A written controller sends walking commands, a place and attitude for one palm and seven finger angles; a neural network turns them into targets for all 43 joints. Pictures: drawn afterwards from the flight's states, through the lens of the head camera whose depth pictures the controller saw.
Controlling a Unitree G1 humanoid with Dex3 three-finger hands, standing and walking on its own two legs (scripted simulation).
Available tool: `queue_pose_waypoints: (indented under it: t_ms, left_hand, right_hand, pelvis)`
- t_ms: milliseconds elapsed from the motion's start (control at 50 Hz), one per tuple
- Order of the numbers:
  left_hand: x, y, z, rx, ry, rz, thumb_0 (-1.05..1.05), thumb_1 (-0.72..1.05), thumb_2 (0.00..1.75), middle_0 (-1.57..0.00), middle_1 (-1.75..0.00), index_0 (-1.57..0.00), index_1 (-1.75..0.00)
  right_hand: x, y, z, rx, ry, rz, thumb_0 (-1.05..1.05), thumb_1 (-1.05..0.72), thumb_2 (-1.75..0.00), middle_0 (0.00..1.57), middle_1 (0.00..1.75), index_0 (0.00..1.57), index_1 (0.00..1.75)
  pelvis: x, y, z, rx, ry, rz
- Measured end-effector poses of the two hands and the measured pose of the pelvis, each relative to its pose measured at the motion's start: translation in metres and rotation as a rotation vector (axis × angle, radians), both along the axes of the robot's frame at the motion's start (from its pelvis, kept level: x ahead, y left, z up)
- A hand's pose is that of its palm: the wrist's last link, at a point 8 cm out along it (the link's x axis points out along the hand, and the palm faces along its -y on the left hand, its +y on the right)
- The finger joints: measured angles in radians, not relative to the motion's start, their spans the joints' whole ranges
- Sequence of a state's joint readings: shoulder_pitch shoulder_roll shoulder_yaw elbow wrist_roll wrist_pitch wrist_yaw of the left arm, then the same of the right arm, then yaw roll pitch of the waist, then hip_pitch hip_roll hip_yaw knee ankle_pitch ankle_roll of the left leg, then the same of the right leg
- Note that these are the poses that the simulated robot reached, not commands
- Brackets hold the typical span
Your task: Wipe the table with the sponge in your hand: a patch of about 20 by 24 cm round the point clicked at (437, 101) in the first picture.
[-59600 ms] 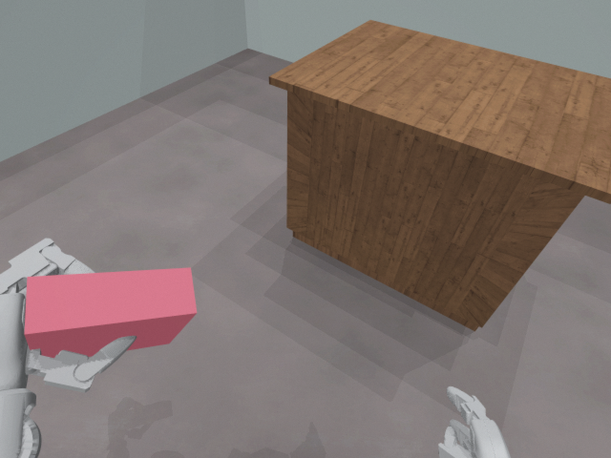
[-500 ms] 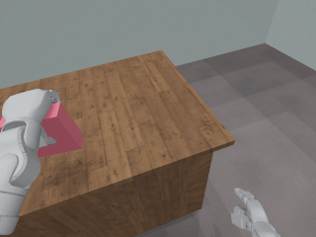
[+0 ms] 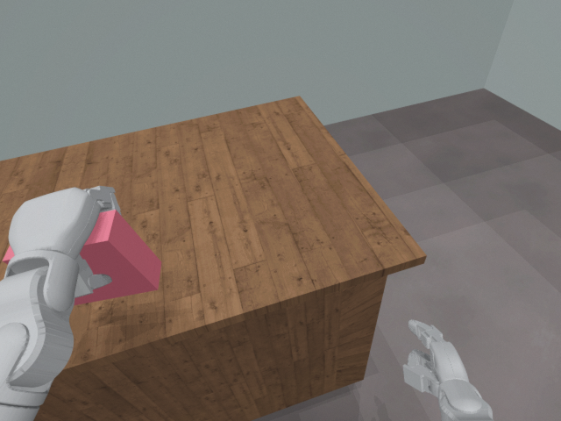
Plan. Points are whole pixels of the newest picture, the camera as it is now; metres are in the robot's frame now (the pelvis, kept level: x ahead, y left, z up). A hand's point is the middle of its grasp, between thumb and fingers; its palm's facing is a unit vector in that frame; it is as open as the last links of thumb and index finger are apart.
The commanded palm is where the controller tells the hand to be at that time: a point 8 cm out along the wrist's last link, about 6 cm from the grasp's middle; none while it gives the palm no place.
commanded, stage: bring the sponge back beside the body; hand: left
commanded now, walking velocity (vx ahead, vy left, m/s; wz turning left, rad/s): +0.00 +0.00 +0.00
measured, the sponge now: (102, 269) +0.24 +0.30 +0.12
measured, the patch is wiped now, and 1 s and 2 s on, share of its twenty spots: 1.00 1.00 1.00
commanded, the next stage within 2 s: step back with the hand held close in 1.04 s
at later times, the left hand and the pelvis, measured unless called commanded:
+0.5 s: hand (87, 285) +0.20 +0.28 +0.15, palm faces +0.15 -0.10 -0.98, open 8.9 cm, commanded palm +0.16 +0.28 +0.22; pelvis -0.01 -0.01 +0.00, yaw -1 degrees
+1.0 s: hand (91, 297) +0.19 +0.27 +0.15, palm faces +0.17 -0.14 -0.97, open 8.9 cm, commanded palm +0.15 +0.26 +0.22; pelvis -0.02 -0.02 +0.00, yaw -2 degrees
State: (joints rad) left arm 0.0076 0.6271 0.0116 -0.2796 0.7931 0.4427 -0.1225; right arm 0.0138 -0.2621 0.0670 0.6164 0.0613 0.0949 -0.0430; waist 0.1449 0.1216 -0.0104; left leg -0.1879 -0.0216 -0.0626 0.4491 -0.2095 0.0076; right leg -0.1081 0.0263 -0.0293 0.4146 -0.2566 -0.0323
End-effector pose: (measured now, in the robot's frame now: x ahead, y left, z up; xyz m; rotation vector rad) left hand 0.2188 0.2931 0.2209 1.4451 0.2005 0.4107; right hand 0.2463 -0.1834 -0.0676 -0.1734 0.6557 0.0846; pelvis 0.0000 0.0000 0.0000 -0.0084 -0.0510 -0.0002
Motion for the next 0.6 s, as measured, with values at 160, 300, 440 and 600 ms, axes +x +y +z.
queue_pose_waypoints:
  t_ms: [160, 300, 440, 600]
  left_hand:
    - [-0.014, 0.002, -0.005, -0.030, 0.010, 0.038, -0.02, -0.46, 1.07, -0.82, -1.44, -0.88, -1.46]
    - [-0.029, -0.008, -0.020, -0.045, 0.048, 0.015, -0.02, -0.46, 1.07, -0.82, -1.44, -0.88, -1.46]
    - [-0.041, -0.017, -0.019, -0.023, 0.019, -0.020, -0.02, -0.46, 1.07, -0.82, -1.43, -0.88, -1.46]
    - [-0.057, -0.023, -0.021, -0.054, -0.001, -0.011, -0.02, -0.46, 1.06, -0.82, -1.43, -0.88, -1.46]
  right_hand:
    - [-0.005, -0.002, 0.004, 0.012, -0.016, -0.003, 0.01, -0.90, -0.90, 0.20, 0.30, 0.20, 0.30]
    - [-0.014, -0.015, 0.002, -0.019, -0.012, -0.018, 0.01, -0.90, -0.90, 0.20, 0.30, 0.20, 0.30]
    - [-0.023, -0.023, 0.000, -0.022, -0.011, -0.036, 0.01, -0.90, -0.90, 0.20, 0.30, 0.20, 0.30]
    - [-0.028, -0.026, -0.002, 0.000, -0.025, -0.049, 0.01, -0.90, -0.90, 0.20, 0.30, 0.20, 0.30]
  pelvis:
    - [-0.004, -0.002, 0.000, 0.001, -0.004, -0.011]
    - [-0.009, -0.005, -0.001, 0.000, -0.016, -0.008]
    - [-0.012, -0.008, -0.002, -0.001, -0.028, -0.017]
    - [-0.013, -0.011, -0.003, 0.000, -0.033, -0.021]
